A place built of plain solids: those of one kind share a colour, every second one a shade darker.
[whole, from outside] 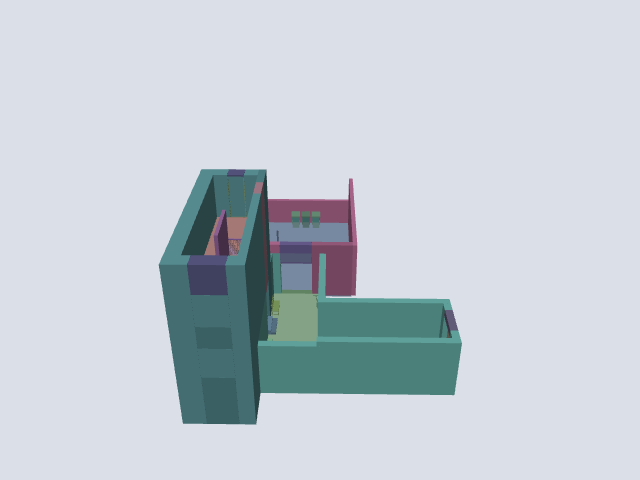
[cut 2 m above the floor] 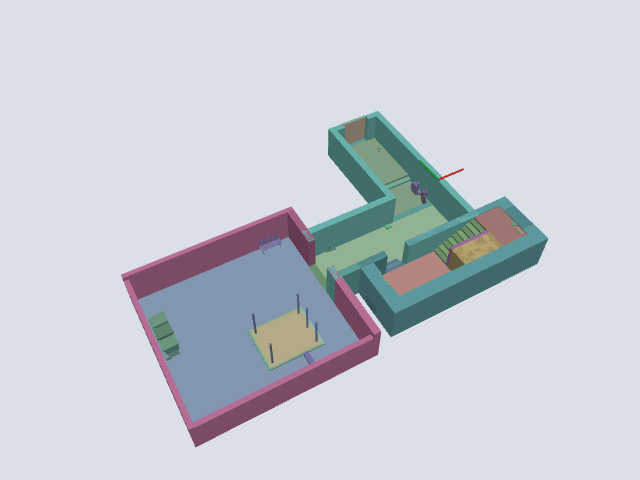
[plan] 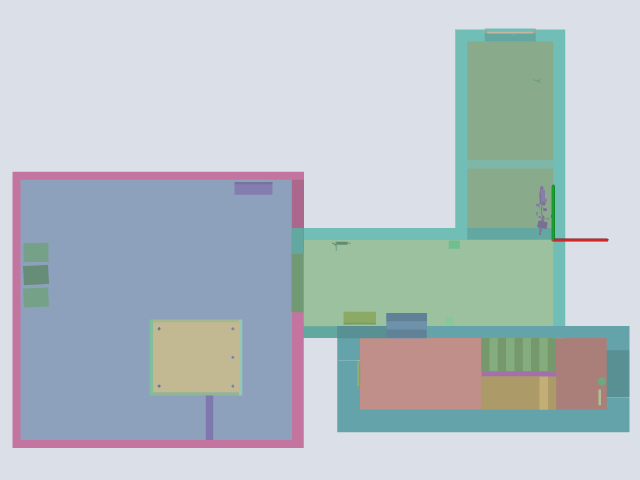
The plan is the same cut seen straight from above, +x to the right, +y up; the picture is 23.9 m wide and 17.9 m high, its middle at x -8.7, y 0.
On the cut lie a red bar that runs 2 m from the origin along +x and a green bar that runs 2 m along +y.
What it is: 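A city tenement of about 1900; a passage from the street turns a corner on its way to the yard, and a doorway opens on a stair hall with a dog-leg stair of two storeys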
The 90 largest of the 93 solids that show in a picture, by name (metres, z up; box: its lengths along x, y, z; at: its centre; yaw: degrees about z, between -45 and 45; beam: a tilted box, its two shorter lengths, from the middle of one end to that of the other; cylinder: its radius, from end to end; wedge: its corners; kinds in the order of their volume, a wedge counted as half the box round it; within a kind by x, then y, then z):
{
 "wall_hall_1": {"box": [0.81, 1.0, 2.75], "at": [-7.66, -4.99, 2.03]},
 "wall_hall_2": {"box": [0.81, 1.0, 2.75], "at": [-7.66, -4.99, 8.55]},
 "wall_hall_3": {"box": [0.85, 1.68, 10.14], "at": [-7.63, -6.33, 4.95]},
 "wall_hall_4": {"box": [0.85, 1.0, 0.77], "at": [-7.63, -4.99, 0.27]},
 "wall_hall_5": {"box": [0.85, 1.28, 10.14], "at": [-7.63, -3.85, 4.95]},
 "wall_hall_6": {"box": [1.84, 0.45, 10.14], "at": [-7.14, -3.44, 4.95]},
 "wall_hall_7": {"box": [10.9, 0.85, 10.14], "at": [-2.61, -6.75, 4.95]},
 "wall_hall_8": {"box": [7.56, 0.45, 10.14], "at": [-0.94, -3.44, 4.95]},
 "wall_hall_9": {"box": [0.85, 1.3, 10.14], "at": [2.42, -6.52, 4.95]},
 "wall_hall_10": {"box": [0.85, 1.76, 3.3], "at": [2.42, -4.99, 1.53]},
 "wall_hall_11": {"box": [0.85, 1.76, 1.36], "at": [2.42, -4.99, 5.76]},
 "wall_hall_12": {"box": [0.85, 0.9, 10.14], "at": [2.42, -3.66, 4.95]},
 "wall_hall_13": {"box": [0.6, 1.76, 1.9], "at": [2.54, -4.99, 4.13]},
 "wall_hall_14": {"box": [0.6, 1.76, 1.9], "at": [2.54, -4.99, 7.39]},
 "wall_arm_1": {"box": [0.45, 0.97, 3.44], "at": [-9.53, -3.17, 1.6]},
 "wall_arm_2": {"box": [0.45, 0.97, 3.44], "at": [-9.53, -0.04, 1.6]},
 "wall_arm_3": {"box": [3.53, 0.45, 3.44], "at": [-7.99, -3.44, 1.6]},
 "wall_arm_4": {"box": [6.54, 0.45, 3.44], "at": [-6.48, 0.23, 1.6]},
 "wall_arm_5": {"box": [0.45, 7.85, 3.77], "at": [-3.44, 3.92, 1.77]},
 "wall_arm_6": {"box": [1.11, 0.45, 3.77], "at": [-3.11, 7.62, 1.77]},
 "wall_arm_7": {"box": [5.17, 0.45, 3.44], "at": [-2.13, -3.44, 1.6]},
 "wall_arm_8": {"box": [3.21, 0.45, 0.12], "at": [-1.6, 0.23, -0.06]},
 "wall_arm_9": {"box": [1.9, 0.45, 0.45], "at": [-1.6, 7.62, 0.11]},
 "wall_arm_10": {"box": [1.9, 0.12, 2.9], "at": [-1.6, 7.83, 1.78]},
 "wall_arm_11": {"box": [1.11, 0.45, 3.77], "at": [-0.1, 7.62, 1.77]},
 "wall_arm_12": {"box": [0.45, 4.11, 3.44], "at": [0.23, -1.6, 1.6]},
 "wall_arm_13": {"box": [0.45, 7.85, 3.77], "at": [0.23, 3.92, 1.77]},
 "flightB_1": {"box": [0.94, 1.25, 3.94], "at": [-2.22, -5.71, 1.45]},
 "flightB_2": {"box": [1.25, 1.25, 3.78], "at": [-2.06, -5.71, 1.37]},
 "flightB_3": {"box": [1.56, 1.25, 3.62], "at": [-1.91, -5.71, 1.29]},
 "flightB_4": {"box": [1.87, 1.25, 3.45], "at": [-1.75, -5.71, 1.21]},
 "flightB_5": {"box": [2.18, 1.25, 3.29], "at": [-1.6, -5.71, 1.13]},
 "flightB_6": {"box": [2.49, 1.25, 3.13], "at": [-1.45, -5.71, 1.04]},
 "flightB_7": {"box": [2.8, 1.25, 2.97], "at": [-1.29, -5.71, 0.96]},
 "floor_yard_1": {"box": [10.14, 9.73, 0.5], "at": [-14.81, -2.6, -0.27]},
 "wall_yard_1": {"box": [0.3, 10.31, 2.17], "at": [-20.02, -2.6, 0.96]},
 "wall_yard_2": {"box": [10.87, 0.3, 2.08], "at": [-14.73, -7.61, 0.92]},
 "wall_yard_3": {"box": [10.87, 0.3, 4.1], "at": [-14.73, 2.4, 1.93]},
 "wall_yard_4": {"box": [0.45, 5.07, 4.1], "at": [-9.53, -5.22, 1.93]},
 "wall_yard_5": {"box": [0.45, 3.07, 4.1], "at": [-9.53, 1.01, 1.93]},
 "floor_arm_1": {"box": [9.32, 3.23, 0.52], "at": [-4.65, -1.6, -0.26]},
 "floor_arm_2": {"box": [3.23, 2.69, 0.52], "at": [-1.6, 1.33, -0.26]},
 "floor_arm_3": {"box": [3.23, 4.43, 0.85], "at": [-1.6, 5.2, -0.09]},
 "floor_1": {"box": [4.55, 2.68, 1.17], "at": [-4.95, -4.99, 0.07]},
 "floor_2": {"box": [4.55, 2.68, 0.25], "at": [-4.95, -4.99, 7.05]},
 "floor_3": {"box": [1.9, 2.68, 2.8], "at": [1.05, -4.99, 0.88]},
 "flightA_1": {"box": [2.8, 1.25, 1.34], "at": [-1.28, -4.28, 0.15]},
 "flightA_2": {"box": [2.49, 1.25, 1.5], "at": [-1.12, -4.28, 0.23]},
 "flightA_3": {"box": [2.18, 1.25, 1.66], "at": [-0.97, -4.28, 0.31]},
 "flightA_4": {"box": [1.87, 1.25, 1.82], "at": [-0.81, -4.28, 0.39]},
 "flightA_5": {"box": [1.56, 1.25, 1.99], "at": [-0.66, -4.28, 0.47]},
 "flightA_6": {"box": [1.25, 1.25, 2.15], "at": [-0.51, -4.28, 0.55]},
 "flightA_7": {"box": [0.94, 1.25, 2.31], "at": [-0.35, -4.28, 0.64]},
 "flightA_8": {"box": [0.63, 1.25, 2.48], "at": [-0.2, -4.28, 0.72]},
 "flightA_9": {"box": [0.32, 1.25, 2.64], "at": [-0.04, -4.28, 0.8]},
 "wall_spine_1": {"box": [2.79, 0.2, 10.12], "at": [-1.28, -4.99, 4.96]},
 "floor_green_1": {"box": [3.23, 2.62, 0.62], "at": [-13.32, -4.38, -0.21]},
 "wall_over_hall_1": {"box": [1.5, 0.45, 6.87], "at": [-5.47, -3.44, 6.59]},
 "wall_head_hall_1": {"box": [0.85, 1.0, 0.1], "at": [-7.63, -4.99, 9.97]},
 "wall_head_hall_2": {"box": [0.85, 1.76, 1.68], "at": [2.42, -4.99, 9.18]},
 "flightN_1": {"box": [1.52, 0.32, 1.01], "at": [-5.47, -3.51, -0.02]},
 "flightN_2": {"box": [1.52, 0.63, 0.85], "at": [-5.47, -3.35, -0.1]},
 "flightN_3": {"box": [1.52, 0.94, 0.68], "at": [-5.47, -3.2, -0.18]},
 "wall_over_yard_1": {"box": [0.45, 2.17, 1.48], "at": [-9.53, -1.6, 3.24]},
 "floor_cross_1": {"box": [3.23, 0.34, 0.69], "at": [-1.6, 2.83, -0.18]},
 "wall_over_arm_1": {"box": [0.45, 2.17, 0.72], "at": [-9.53, -1.6, 2.96]},
 "floor_sill_arm_1": {"box": [0.47, 2.19, 0.52], "at": [-9.53, -1.6, -0.26]},
 "wall_head_arm_1": {"box": [1.9, 0.45, 0.42], "at": [-1.6, 7.62, 3.44]},
 "bar_low_1": {"box": [0.28, 1.66, 0.69], "at": [-12.82, -6.63, -0.18]},
 "street_door_1": {"box": [0.87, 0.07, 2.46], "at": [-2.04, 7.73, 1.56]},
 "street_door_2": {"box": [0.87, 0.07, 2.46], "at": [-1.17, 7.73, 1.56]},
 "yard_bin_lid_1": {"box": [0.94, 0.72, 0.12], "at": [-19.29, -2.15, 1.06], "yaw": 2.4},
 "yard_bin_lid_2": {"box": [0.94, 0.72, 0.12], "at": [-19.29, -1.31, 1.06], "yaw": 3.0},
 "yard_bin_lid_3": {"box": [0.94, 0.72, 0.12], "at": [-19.29, -0.47, 1.06], "yaw": 0.8},
 "yard_bin_high_1": {"box": [0.76, 0.62, 0.46], "at": [-19.26, -2.15, 0.77], "yaw": 2.4},
 "yard_bin_low_1": {"box": [0.63, 0.55, 0.56], "at": [-19.27, -2.15, 0.26], "yaw": 2.4},
 "post_1": {"cylinder": 0.06, "from": [-14.7, -5.45, -0.2], "to": [-14.7, -5.45, 2.06]},
 "post_2": {"cylinder": 0.06, "from": [-14.7, -3.31, -0.2], "to": [-14.7, -3.31, 2.06]},
 "post_3": {"cylinder": 0.06, "from": [-11.95, -5.45, -0.2], "to": [-11.95, -5.45, 2.06]},
 "post_4": {"cylinder": 0.06, "from": [-11.95, -4.38, -0.2], "to": [-11.95, -4.38, 2.06]},
 "post_5": {"cylinder": 0.06, "from": [-11.95, -3.31, -0.2], "to": [-11.95, -3.31, 2.06]},
 "wall_kerbe_1": {"box": [3.21, 0.12, 0.22], "at": [-13.32, -3.02, -0.01]},
 "wall_kerbw_1": {"box": [3.21, 0.12, 0.22], "at": [-13.32, -5.74, -0.01]},
 "wall_kerbn_1": {"box": [0.12, 2.84, 0.22], "at": [-11.66, -4.38, -0.01]},
 "wall_kerbs_1": {"box": [0.12, 2.84, 0.22], "at": [-14.99, -4.38, -0.01]},
 "parcel_1": {"box": [0.3, 0.32, 0.31], "at": [-3.86, -3.03, 0.1], "yaw": -1.9},
 "bucket_mop_1": {"cylinder": 0.15, "from": [1.81, -5.28, 2.23], "to": [1.81, -5.28, 2.55]},
 "bicycle_1": {"box": [0.36, 0.26, 0.24], "at": [-0.41, 0.57, 0.87], "yaw": -10.3},
 "newspapers_1": {"box": [0.42, 0.31, 0.15], "at": [-3.69, -0.17, 0.03]},
 "bench_yard_1": {"box": [1.42, 0.4, 0.031], "at": [-11.18, 1.88, 0.41]}
}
